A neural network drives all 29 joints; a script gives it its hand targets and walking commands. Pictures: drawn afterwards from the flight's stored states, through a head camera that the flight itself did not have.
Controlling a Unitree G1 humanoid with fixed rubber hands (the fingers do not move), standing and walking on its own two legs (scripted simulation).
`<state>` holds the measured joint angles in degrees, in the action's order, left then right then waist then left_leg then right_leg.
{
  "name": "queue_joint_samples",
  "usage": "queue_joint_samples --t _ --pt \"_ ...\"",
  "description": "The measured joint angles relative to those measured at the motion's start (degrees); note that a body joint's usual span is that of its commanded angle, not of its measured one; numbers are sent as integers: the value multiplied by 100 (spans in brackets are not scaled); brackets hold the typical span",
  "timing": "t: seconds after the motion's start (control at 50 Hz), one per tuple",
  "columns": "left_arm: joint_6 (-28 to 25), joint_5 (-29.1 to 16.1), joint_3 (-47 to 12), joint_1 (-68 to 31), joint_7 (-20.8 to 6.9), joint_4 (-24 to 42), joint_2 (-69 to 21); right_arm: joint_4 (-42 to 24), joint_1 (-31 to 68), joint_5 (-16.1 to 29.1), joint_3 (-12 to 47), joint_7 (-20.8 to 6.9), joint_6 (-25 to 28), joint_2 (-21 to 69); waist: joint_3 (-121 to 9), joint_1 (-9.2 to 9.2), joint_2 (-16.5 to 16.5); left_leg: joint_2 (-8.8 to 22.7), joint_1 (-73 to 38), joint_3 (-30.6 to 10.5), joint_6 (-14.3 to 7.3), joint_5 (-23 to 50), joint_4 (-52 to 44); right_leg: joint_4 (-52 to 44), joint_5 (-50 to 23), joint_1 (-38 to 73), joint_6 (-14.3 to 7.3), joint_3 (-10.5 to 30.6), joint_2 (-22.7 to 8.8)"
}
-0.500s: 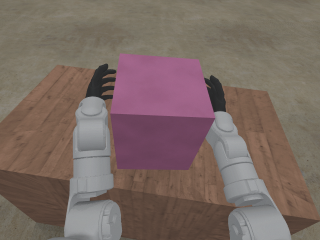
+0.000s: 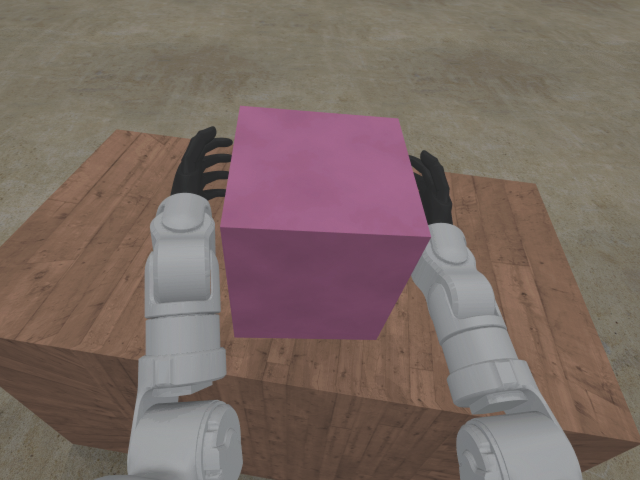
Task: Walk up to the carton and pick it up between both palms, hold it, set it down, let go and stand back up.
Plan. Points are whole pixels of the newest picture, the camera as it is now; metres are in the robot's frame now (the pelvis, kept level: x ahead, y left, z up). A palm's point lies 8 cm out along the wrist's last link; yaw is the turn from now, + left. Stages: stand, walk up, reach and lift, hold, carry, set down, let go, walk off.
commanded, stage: set down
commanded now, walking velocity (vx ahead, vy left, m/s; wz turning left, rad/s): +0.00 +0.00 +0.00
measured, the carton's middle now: (313, 231) +0.37 +0.00 +0.14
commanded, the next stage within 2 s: none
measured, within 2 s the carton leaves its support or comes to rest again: neither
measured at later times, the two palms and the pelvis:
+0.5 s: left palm (217, 207) +0.39 +0.12 +0.16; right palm (440, 250) +0.34 -0.15 +0.13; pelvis +0.00 +0.01 +0.00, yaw -2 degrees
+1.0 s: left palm (229, 219) +0.41 +0.11 +0.12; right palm (433, 269) +0.34 -0.16 +0.09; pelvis +0.04 +0.02 +0.00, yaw -1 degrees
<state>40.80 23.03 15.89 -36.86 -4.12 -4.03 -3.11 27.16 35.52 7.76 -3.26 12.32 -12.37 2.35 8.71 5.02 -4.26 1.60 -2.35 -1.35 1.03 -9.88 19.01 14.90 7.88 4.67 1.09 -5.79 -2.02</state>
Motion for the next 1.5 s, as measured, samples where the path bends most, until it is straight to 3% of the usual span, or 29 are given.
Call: queue_joint_samples --t 0.1,0.18,0.4,0.5,0.6,0.72,0.86,0.98,1.08,1.26,1.5 --pt "-137 -239 -78 159 -12 -10 100 -378 -242 -76 -2 128 -119 113 -178 146 -44 -11 76 -1 -10 23 -35 -46 -30 -72 11 7 -5" --pt "-286 -194 -33 148 -51 -113 29 -366 -316 -113 -51 123 -18 130 -140 162 -70 2 -20 98 -24 7 -45 -63 -58 -17 22 112 8" --pt "-1490 87 178 -132 -90 -1073 -252 332 -423 -866 -763 -167 1260 360 -29 -34 -2 -42 -76 201 -68 91 -181 -56 -97 -57 52 196 -41" --pt "-1827 96 188 -25 -101 -1439 -227 642 -534 -1070 -913 -184 1579 455 64 -138 -39 -44 -105 195 -60 109 -271 -72 -62 -52 44 163 -47" --pt "-2080 -151 -58 216 -6 -1466 -65 652 -695 -964 -807 -91 1876 484 105 -114 -89 -14 99 111 -27 34 -172 -120 -29 -148 27 61 -19" --pt "-2269 -390 -461 381 46 -1310 192 467 -903 -639 -423 132 2218 377 27 114 -43 9 343 18 -23 -134 32 -244 -6 -201 45 -38 14" --pt "-2103 -365 -475 650 -106 -1081 54 136 -1309 -224 34 385 2088 189 47 309 97 -21 168 129 -113 -328 115 -362 31 24 147 65 -19" --pt "-1977 -390 -475 958 -154 -699 -56 -174 -1586 -69 260 446 2002 124 153 294 95 -68 124 216 -184 -397 184 -294 66 37 213 149 -74" --pt "-1990 -492 -546 954 -141 -620 52 -254 -1577 -253 182 443 2027 225 176 243 9 -96 272 196 -205 -373 261 -222 50 -97 226 132 -101" --pt "-2164 -410 -541 288 -154 -1669 213 435 -1228 -804 -557 333 2208 536 122 183 -66 -78 497 218 -196 -261 264 -225 -74 -331 194 155 -82" --pt "-2911 -446 -341 -475 -206 -3241 299 972 -980 -1155 -1204 380 2535 706 -50 219 148 -50 937 273 -184 -92 152 -255 -219 -833 163 202 -55"
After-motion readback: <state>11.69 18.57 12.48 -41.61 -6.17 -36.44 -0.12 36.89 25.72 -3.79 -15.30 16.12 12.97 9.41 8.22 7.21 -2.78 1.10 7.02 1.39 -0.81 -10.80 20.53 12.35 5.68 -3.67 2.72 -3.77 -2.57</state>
